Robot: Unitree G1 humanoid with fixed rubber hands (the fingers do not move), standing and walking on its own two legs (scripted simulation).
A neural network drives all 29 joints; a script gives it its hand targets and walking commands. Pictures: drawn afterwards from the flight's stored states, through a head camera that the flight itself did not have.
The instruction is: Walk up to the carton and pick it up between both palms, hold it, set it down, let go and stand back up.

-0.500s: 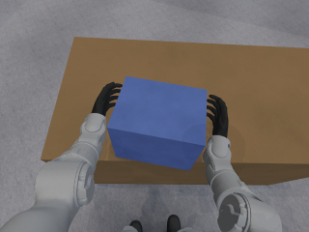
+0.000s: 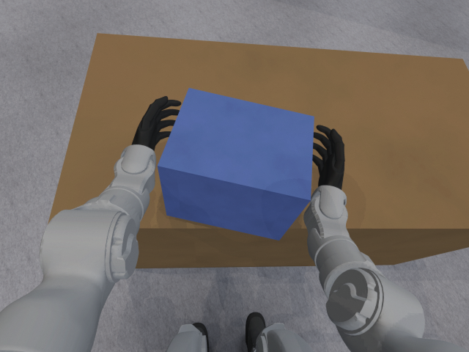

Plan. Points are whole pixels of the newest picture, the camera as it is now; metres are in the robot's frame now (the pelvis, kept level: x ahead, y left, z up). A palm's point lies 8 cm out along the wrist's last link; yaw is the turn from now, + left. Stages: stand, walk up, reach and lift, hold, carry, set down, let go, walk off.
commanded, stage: set down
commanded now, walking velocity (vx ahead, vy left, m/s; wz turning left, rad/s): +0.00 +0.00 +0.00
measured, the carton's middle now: (236, 168) +0.44 -0.01 -0.05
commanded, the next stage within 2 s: none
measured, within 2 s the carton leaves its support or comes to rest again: neither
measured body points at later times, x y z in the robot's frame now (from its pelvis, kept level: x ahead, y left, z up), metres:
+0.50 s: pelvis +0.00 +0.00 +0.00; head +0.16 +0.04 +0.42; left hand +0.50 +0.14 +0.00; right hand +0.42 -0.17 +0.00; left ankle +0.02 +0.07 -0.70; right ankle +0.04 -0.13 -0.70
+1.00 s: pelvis +0.01 -0.01 -0.01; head +0.18 +0.03 +0.41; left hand +0.51 +0.14 -0.01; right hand +0.43 -0.18 -0.01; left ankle +0.02 +0.07 -0.70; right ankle +0.04 -0.13 -0.70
